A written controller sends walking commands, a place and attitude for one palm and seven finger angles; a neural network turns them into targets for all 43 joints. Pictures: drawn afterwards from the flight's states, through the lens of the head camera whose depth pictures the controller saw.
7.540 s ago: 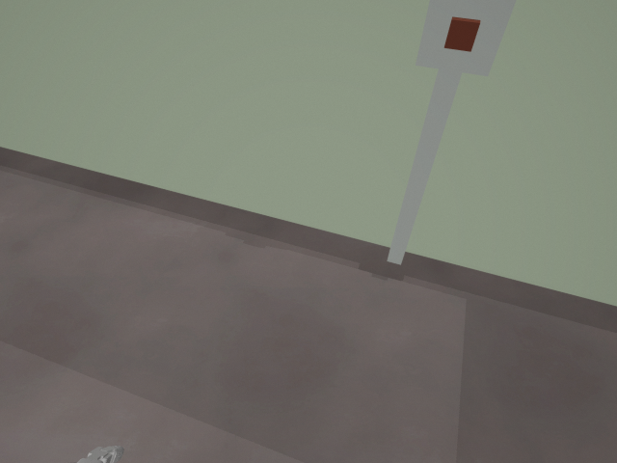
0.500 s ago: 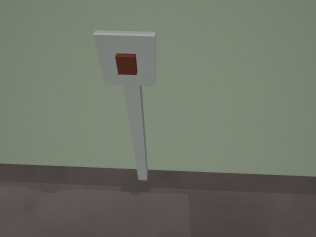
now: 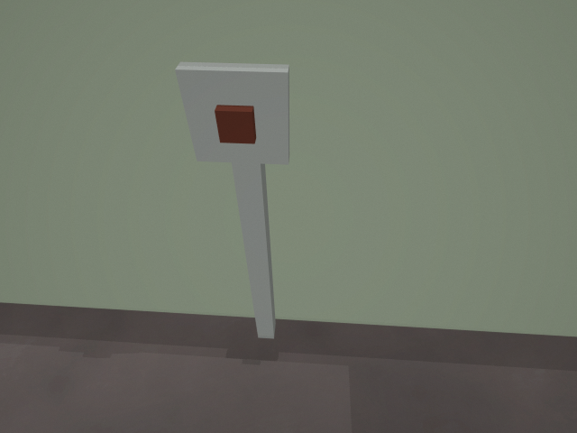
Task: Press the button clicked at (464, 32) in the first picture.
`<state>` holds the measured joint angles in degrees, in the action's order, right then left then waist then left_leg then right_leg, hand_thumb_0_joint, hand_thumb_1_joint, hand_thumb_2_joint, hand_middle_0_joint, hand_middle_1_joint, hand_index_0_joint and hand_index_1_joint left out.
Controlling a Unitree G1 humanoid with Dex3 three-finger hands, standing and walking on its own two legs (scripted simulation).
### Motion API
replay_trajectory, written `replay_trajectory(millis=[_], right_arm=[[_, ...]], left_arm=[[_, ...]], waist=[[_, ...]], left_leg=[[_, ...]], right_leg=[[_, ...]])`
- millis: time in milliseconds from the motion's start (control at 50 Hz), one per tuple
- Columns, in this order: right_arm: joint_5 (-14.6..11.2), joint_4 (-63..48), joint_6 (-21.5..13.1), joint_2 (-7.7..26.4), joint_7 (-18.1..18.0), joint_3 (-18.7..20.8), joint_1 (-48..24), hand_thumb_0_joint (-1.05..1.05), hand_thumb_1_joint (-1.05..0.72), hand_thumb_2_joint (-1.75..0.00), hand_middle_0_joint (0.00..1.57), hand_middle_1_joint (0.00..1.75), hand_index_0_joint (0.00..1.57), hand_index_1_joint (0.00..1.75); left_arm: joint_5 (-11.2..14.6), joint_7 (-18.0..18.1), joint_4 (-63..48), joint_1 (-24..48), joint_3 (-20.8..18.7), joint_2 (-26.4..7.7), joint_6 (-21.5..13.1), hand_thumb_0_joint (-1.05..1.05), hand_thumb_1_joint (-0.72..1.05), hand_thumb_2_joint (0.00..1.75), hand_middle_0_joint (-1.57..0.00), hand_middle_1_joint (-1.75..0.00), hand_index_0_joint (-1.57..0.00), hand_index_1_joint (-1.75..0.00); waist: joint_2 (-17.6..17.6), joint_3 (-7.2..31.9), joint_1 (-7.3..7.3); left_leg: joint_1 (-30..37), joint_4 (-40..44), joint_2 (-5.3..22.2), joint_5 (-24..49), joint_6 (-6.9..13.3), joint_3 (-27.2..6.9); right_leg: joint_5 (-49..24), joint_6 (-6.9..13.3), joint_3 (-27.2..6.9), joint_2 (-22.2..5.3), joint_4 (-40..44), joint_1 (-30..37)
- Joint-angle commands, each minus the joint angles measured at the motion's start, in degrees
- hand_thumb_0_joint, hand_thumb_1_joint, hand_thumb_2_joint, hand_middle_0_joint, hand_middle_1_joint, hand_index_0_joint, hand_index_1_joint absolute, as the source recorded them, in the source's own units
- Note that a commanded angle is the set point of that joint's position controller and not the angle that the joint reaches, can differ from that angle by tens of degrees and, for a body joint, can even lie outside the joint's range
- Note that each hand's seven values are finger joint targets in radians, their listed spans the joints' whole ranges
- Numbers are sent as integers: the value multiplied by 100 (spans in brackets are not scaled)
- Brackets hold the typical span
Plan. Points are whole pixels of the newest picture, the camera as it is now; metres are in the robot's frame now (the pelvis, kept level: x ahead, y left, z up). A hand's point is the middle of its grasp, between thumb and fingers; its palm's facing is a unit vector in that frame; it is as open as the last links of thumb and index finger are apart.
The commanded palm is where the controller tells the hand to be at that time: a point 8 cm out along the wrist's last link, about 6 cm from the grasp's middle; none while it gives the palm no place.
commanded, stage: look again from close up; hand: left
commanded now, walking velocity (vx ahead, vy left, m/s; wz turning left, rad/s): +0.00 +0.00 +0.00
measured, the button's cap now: (236, 123) +0.57 +0.13 +0.15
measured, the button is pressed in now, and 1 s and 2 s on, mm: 0 0 0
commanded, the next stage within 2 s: shuffle to correct the standing spot in 0.30 s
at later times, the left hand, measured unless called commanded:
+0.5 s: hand out of the picture +0.04 +0.23 -0.16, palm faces -0.02 -0.96 -0.28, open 7.4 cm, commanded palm none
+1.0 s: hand out of the picture -0.05 +0.14 -0.18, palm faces +0.08 -0.99 -0.12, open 7.4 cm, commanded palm none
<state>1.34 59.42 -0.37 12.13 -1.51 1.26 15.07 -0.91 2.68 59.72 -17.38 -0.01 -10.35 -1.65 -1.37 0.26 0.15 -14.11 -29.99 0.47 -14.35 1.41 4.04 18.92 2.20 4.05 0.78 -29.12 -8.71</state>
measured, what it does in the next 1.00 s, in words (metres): lifts its left foot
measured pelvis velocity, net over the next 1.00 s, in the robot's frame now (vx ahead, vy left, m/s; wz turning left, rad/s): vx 0.05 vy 0.00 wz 0.00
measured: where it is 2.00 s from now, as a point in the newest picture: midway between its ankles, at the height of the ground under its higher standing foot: outside the picture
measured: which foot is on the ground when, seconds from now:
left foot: down 0.00-0.82, up 0.84-1.00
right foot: down 0.00-1.00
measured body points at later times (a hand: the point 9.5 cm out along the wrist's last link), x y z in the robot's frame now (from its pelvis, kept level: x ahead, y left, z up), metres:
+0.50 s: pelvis -0.01 +0.02 +0.01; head -0.03 +0.02 +0.46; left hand +0.04 +0.28 -0.14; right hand +0.05 -0.25 -0.13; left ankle +0.02 +0.10 -0.74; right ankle -0.03 -0.09 -0.74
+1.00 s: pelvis +0.05 +0.00 -0.01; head +0.06 +0.01 +0.44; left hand -0.05 +0.19 -0.17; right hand +0.06 -0.23 -0.16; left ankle +0.07 +0.08 -0.72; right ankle -0.03 -0.09 -0.74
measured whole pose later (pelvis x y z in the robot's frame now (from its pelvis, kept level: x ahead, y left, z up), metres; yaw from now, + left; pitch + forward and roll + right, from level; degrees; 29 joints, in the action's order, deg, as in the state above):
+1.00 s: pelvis +0.05 +0.00 -0.01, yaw +0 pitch -1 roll -1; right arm 1.3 64.5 -0.1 7.7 -2.0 1.8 15.6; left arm -2.0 1.8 65.1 -27.8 -1.0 -5.8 -0.8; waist 0.8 -1.4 -1.3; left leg -21.0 -43.3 3.3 -24.0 1.9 7.3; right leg 22.7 3.0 4.5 2.7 -27.8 -4.3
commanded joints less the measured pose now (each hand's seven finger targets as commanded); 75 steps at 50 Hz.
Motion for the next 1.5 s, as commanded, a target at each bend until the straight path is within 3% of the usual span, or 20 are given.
replay_trajectory(millis=[0,340,420,520,640,740,780,820,880,960,980,1020,1040,1080,1160,1340,1380,1400,1420,1480], right_arm=[[-26,-370,-128,830,-20,131,-141,0,-90,-90,20,30,20,30],[-23,-244,-114,1319,93,25,-802,0,-90,-90,20,30,20,30],[-8,16,-58,827,106,-106,-556,0,-90,-90,20,30,20,30],[18,136,55,943,84,2,-291,0,-90,-90,20,30,20,30],[-8,207,22,944,1,174,125,0,-90,-90,20,30,20,30],[-39,244,-69,512,-43,174,234,0,-90,-90,20,30,20,30],[-49,200,-120,144,-42,92,140,0,-90,-90,20,30,20,30],[-31,65,-136,29,-30,93,-234,0,-90,-90,20,30,20,30],[-56,2,-169,-153,-6,111,-384,0,-90,-90,20,30,20,30],[-42,248,-182,-280,-37,108,370,0,-90,-90,20,30,20,30],[-18,473,-197,-117,-81,154,912,0,-90,-90,20,30,20,30],[49,651,-193,858,-182,374,1833,0,-90,-90,20,30,20,30],[7,557,-178,891,-190,356,1606,0,-90,-90,20,30,20,30],[21,376,-209,453,-191,243,889,0,-90,-90,20,30,20,30],[22,191,-304,399,-192,220,523,0,-90,-90,20,30,20,30],[84,69,-68,608,-67,431,402,0,-90,-90,20,30,20,30],[47,95,-25,351,3,372,482,0,-90,-90,20,30,20,30],[-4,85,-1,-111,52,278,751,0,-90,-90,20,30,20,30],[-53,-26,80,-198,37,243,863,0,-90,-90,20,30,20,30],[-65,-5,207,-65,14,269,709,0,-90,-90,20,30,20,30]], left_arm=[[22,23,-435,11,-194,-1004,-58,0,90,90,-20,-30,-20,-30],[12,-120,-404,698,-130,-1499,4,0,90,90,-20,-30,-20,-30],[27,-111,-117,341,11,-940,82,0,90,90,-20,-30,-20,-30],[-44,-171,-10,-58,-30,-803,193,0,90,90,-20,-30,-20,-30],[-77,-236,20,-530,-80,-535,189,0,90,90,-20,-30,-20,-30],[-53,-209,197,-1058,-138,-347,107,0,90,90,-20,-30,-20,-30],[-46,-137,336,-1424,-212,-476,74,0,90,90,-20,-30,-20,-30],[-67,-85,438,-1727,-249,-450,24,0,90,90,-20,-30,-20,-30],[-126,-21,464,-1665,-278,-366,-7,0,90,90,-20,-30,-20,-30],[-85,-79,363,-1157,-248,-280,65,0,90,90,-20,-30,-20,-30],[-55,-112,348,-1096,-237,-205,97,0,90,90,-20,-30,-20,-30],[-52,-180,117,-1182,-203,106,96,0,90,90,-20,-30,-20,-30],[-141,-176,-15,-908,-243,-120,159,0,90,90,-20,-30,-20,-30],[-184,-248,-33,-499,-305,-20,205,0,90,90,-20,-30,-20,-30],[-130,-350,-36,-663,-331,172,334,0,90,90,-20,-30,-20,-30],[-64,-332,-493,174,-372,-3,298,0,90,90,-20,-30,-20,-30],[-57,-235,-255,-462,-412,-320,138,0,90,90,-20,-30,-20,-30],[-75,-143,-200,-534,-457,-831,14,0,90,90,-20,-30,-20,-30],[-42,-118,-302,-446,-463,-1179,20,0,90,90,-20,-30,-20,-30],[-55,-26,-483,317,-444,-953,41,0,90,90,-20,-30,-20,-30]], waist=[[187,-210,-2],[218,-125,-17],[104,-47,4],[-107,-747,-7],[-250,-709,-19],[350,-473,-120],[1139,-449,-184],[956,-693,-323],[581,-708,-242],[661,-567,217],[473,-450,438],[-1303,57,573],[-747,-127,536],[-309,-1014,246],[-427,-513,-46],[-877,-389,48],[-119,-37,-252],[1154,269,-192],[1493,452,-134],[1890,103,-41]], left_leg=[[218,444,580,1423,201,-602],[469,1089,661,845,118,-739],[535,1186,655,227,46,-697],[-145,1626,876,-1826,205,-1123],[-103,1662,1285,-1992,515,-1488],[-414,573,847,-885,346,-689],[-1113,-687,265,-597,107,214],[-1907,-1944,239,-1508,46,261],[-2178,-2222,426,-1684,65,121],[-149,-423,179,-257,71,577],[758,124,342,238,125,391],[1853,1540,2922,694,1184,-2877],[1267,1706,3110,15,1382,-2981],[88,1922,2631,-76,1094,-2164],[-52,1670,2005,1368,771,-565],[-221,1045,1595,942,452,-100],[-507,77,1037,153,27,205],[-981,-817,514,-1309,-264,507],[-768,-1354,349,-2014,-257,127],[-859,-2364,404,-1712,-295,-180]], right_leg=[[-1944,118,-703,-720,504,-219],[-1025,0,-761,-770,1092,-143],[-470,-84,-692,-724,1127,-151],[665,-35,-452,-436,696,-593],[321,18,-220,-276,134,-772],[-84,218,-757,-521,664,-151],[-813,566,-1615,-1104,1111,501],[-2073,1119,-2106,-1635,1304,766],[-3062,1303,-1713,-1647,1045,965],[-2622,740,-825,-913,515,-336],[-2472,538,-642,-675,-279,-843],[1202,-30,-61,-22,-2808,-2488],[1376,14,-429,-260,-3539,-2530],[547,-97,-563,-624,-3776,-2636],[-274,-330,-344,-747,-2969,-2098],[-645,-444,260,-463,-627,-922],[-1458,-421,134,-539,397,272],[-2407,-157,-953,-1653,771,682],[-3039,215,-1376,-2272,1013,322],[-3482,664,-1340,-2236,974,-275]])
